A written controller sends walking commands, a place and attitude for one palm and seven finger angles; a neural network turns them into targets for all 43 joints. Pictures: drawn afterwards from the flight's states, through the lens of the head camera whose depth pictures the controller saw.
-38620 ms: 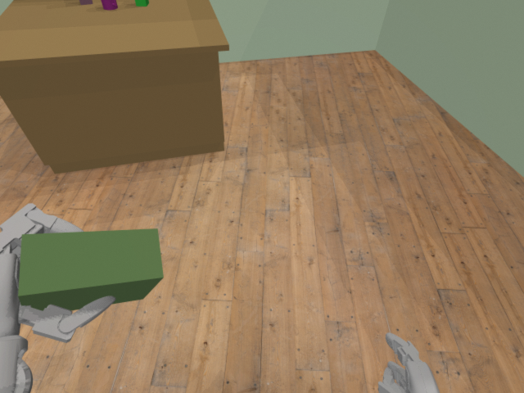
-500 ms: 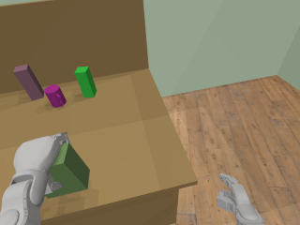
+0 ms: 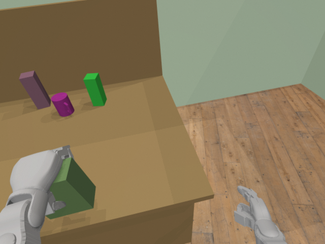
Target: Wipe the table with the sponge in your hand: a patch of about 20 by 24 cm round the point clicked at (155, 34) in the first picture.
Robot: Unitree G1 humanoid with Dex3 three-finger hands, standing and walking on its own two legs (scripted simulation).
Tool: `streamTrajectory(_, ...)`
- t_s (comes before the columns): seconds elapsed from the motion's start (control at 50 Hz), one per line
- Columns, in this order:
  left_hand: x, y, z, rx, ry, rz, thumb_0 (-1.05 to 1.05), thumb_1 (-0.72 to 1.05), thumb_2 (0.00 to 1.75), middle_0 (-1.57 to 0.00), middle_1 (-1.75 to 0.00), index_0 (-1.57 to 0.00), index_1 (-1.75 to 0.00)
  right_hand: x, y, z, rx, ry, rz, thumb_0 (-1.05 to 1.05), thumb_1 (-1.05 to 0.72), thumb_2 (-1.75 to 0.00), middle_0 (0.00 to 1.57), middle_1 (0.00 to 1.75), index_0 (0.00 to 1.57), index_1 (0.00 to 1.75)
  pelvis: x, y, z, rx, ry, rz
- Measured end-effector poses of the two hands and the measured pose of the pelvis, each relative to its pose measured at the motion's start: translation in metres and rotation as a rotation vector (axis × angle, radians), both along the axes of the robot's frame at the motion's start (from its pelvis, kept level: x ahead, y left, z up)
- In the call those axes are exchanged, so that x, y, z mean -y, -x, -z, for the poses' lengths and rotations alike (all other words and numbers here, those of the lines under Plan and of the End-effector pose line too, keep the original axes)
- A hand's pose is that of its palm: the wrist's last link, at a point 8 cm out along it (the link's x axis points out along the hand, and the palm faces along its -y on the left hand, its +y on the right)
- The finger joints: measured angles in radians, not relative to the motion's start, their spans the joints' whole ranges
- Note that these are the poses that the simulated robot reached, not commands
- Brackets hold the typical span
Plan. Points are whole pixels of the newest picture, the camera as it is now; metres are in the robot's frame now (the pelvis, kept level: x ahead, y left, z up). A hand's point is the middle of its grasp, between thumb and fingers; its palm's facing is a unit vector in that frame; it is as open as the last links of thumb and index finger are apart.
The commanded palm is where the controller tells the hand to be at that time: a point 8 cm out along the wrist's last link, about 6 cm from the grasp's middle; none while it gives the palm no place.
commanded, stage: bring the sponge back beside the body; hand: left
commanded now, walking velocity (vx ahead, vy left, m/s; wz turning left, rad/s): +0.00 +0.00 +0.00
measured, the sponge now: (65, 194) +0.19 +0.28 +0.05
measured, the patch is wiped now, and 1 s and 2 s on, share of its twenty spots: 1.00 1.00 1.00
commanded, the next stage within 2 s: step back with the hand held close in 0.12 s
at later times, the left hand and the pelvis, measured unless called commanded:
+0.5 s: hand (72, 165) +0.21 +0.23 +0.15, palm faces +0.29 -0.87 -0.39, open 10.1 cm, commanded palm +0.15 +0.28 +0.17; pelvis +0.00 +0.00 -0.01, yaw +0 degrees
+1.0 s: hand (45, 182) +0.16 +0.26 +0.15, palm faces +0.37 -0.83 -0.42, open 10.1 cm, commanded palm +0.11 +0.30 +0.17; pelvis -0.05 +0.02 -0.02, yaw +1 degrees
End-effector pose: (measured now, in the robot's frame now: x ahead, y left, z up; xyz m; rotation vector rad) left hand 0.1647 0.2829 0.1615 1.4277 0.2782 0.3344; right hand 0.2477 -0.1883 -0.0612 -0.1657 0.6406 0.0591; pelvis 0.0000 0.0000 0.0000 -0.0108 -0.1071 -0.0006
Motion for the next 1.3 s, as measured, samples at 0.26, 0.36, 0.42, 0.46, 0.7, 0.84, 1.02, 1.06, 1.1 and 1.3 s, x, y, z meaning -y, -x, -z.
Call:
streamTrajectory(0.26, 0.005, 0.002, 0.000, 0.006, -0.008, 0.018, -0.01, -0.51, 1.04, -0.71, -1.32, -0.74, -1.32, 0.006, 0.005, 0.001, 0.002, 0.007, 0.009, 0.02, -0.91, -0.90, 0.20, 0.30, 0.20, 0.30, 0.002, 0.002, 0.000, 0.003, 0.000, 0.003)
streamTrajectory(0.36, 0.003, -0.004, -0.002, 0.331, 0.714, 0.158, -0.01, -0.51, 1.04, -0.71, -1.32, -0.74, -1.32, 0.010, 0.024, -0.007, 0.055, 0.039, 0.025, 0.02, -0.91, -0.90, 0.20, 0.30, 0.20, 0.30, 0.005, 0.005, 0.004, -0.054, 0.014, -0.005)
streamTrajectory(0.42, 0.008, -0.006, -0.004, 0.465, 0.864, 0.246, -0.01, -0.51, 1.04, -0.71, -1.32, -0.74, -1.32, 0.021, 0.049, -0.002, 0.014, 0.086, 0.067, 0.01, -0.91, -0.90, 0.20, 0.30, 0.20, 0.30, 0.004, 0.005, 0.008, -0.083, 0.015, -0.006)
streamTrajectory(0.46, 0.010, -0.006, -0.005, 0.509, 0.907, 0.286, -0.01, -0.51, 1.04, -0.71, -1.32, -0.74, -1.32, 0.031, 0.068, 0.005, -0.030, 0.116, 0.107, 0.01, -0.91, -0.90, 0.20, 0.30, 0.20, 0.30, 0.001, 0.004, 0.010, -0.100, 0.016, -0.007)
streamTrajectory(0.7, -0.023, 0.006, 0.001, 0.502, 0.850, 0.292, -0.01, -0.51, 1.04, -0.71, -1.32, -0.74, -1.33, 0.050, 0.149, 0.033, -0.200, 0.185, 0.270, 0.02, -0.91, -0.90, 0.20, 0.30, 0.20, 0.30, -0.021, 0.016, 0.019, -0.143, 0.025, -0.004)
streamTrajectory(0.84, -0.025, 0.024, -0.006, 0.536, 0.819, 0.305, -0.01, -0.51, 1.04, -0.71, -1.32, -0.74, -1.33, 0.026, 0.141, 0.029, -0.107, 0.150, 0.211, 0.02, -0.91, -0.90, 0.20, 0.30, 0.20, 0.30, -0.027, 0.030, 0.019, -0.138, 0.012, 0.005)
streamTrajectory(1.02, -0.019, 0.046, -0.005, 0.598, 0.844, 0.284, -0.01, -0.51, 1.04, -0.71, -1.32, -0.74, -1.33, 0.012, 0.121, 0.025, -0.030, 0.110, 0.128, 0.02, -0.91, -0.89, 0.20, 0.30, 0.20, 0.30, -0.020, 0.047, 0.023, -0.140, 0.028, -0.028)
streamTrajectory(1.06, -0.018, 0.051, -0.002, 0.615, 0.866, 0.296, -0.01, -0.51, 1.04, -0.71, -1.32, -0.74, -1.33, 0.013, 0.122, 0.024, -0.032, 0.126, 0.124, 0.02, -0.91, -0.89, 0.20, 0.30, 0.20, 0.30, -0.021, 0.052, 0.025, -0.136, 0.031, -0.041)
streamTrajectory(1.1, -0.019, 0.057, 0.000, 0.628, 0.877, 0.317, -0.01, -0.51, 1.04, -0.71, -1.32, -0.74, -1.33, 0.015, 0.124, 0.022, -0.035, 0.147, 0.128, 0.02, -0.91, -0.89, 0.20, 0.30, 0.20, 0.30, -0.022, 0.057, 0.028, -0.130, 0.034, -0.054)
streamTrajectory(1.3, -0.043, 0.085, -0.007, 0.661, 0.807, 0.274, -0.01, -0.51, 1.04, -0.71, -1.32, -0.74, -1.32, 0.009, 0.157, 0.019, -0.031, 0.157, 0.138, 0.02, -0.91, -0.90, 0.20, 0.30, 0.20, 0.30, -0.027, 0.087, 0.024, -0.125, 0.039, -0.004)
